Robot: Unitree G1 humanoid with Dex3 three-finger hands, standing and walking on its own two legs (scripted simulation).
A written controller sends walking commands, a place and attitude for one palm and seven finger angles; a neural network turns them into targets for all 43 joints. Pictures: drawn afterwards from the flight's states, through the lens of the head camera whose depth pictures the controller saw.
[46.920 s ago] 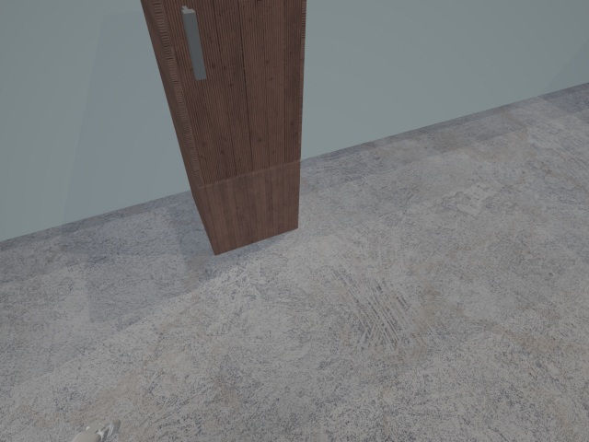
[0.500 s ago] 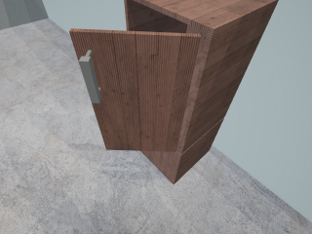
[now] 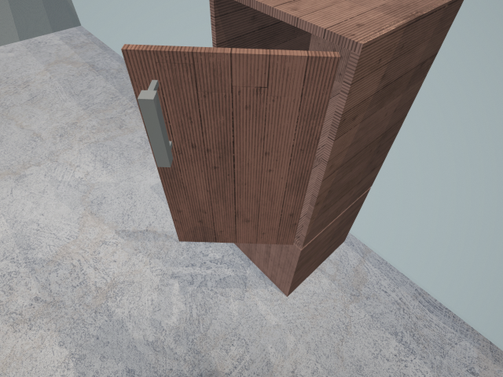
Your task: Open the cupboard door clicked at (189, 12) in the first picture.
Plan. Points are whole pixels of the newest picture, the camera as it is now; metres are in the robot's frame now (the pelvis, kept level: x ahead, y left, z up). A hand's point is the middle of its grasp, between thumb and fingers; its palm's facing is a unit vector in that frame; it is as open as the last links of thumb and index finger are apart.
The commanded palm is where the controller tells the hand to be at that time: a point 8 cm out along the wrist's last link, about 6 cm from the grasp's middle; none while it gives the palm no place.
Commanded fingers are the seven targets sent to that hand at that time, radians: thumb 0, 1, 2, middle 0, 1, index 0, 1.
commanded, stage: raise the hand with hooked fingers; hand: left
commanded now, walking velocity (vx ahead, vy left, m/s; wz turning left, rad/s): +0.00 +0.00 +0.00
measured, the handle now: (159, 124) +0.51 +0.21 +0.12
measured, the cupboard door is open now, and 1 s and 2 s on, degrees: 46 46 46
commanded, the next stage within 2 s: none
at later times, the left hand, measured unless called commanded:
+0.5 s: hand out of the picture +0.12 +0.19 +0.02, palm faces +0.25 -0.97 -0.07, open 9.5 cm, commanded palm +0.12 +0.24 +0.01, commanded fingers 0.00 0.20 0.60 -0.25 -0.75 -0.25 -0.75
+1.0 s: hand (95, 307) +0.20 +0.23 +0.05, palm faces +0.05 -1.00 -0.04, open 12.5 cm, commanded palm +0.17 +0.29 +0.08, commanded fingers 0.00 -0.38 0.35 -0.29 -1.12 -0.29 -1.12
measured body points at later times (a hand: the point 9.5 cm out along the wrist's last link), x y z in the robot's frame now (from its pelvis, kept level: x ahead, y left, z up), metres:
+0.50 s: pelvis -0.07 -0.04 -0.06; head -0.04 -0.03 +0.39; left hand +0.10 +0.24 +0.02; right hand +0.18 -0.25 -0.10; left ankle -0.04 +0.07 -0.74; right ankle -0.03 -0.10 -0.74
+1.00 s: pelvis -0.04 -0.02 -0.02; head -0.01 -0.02 +0.43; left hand +0.19 +0.28 +0.06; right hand +0.12 -0.28 -0.10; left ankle -0.04 +0.07 -0.74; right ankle -0.03 -0.10 -0.74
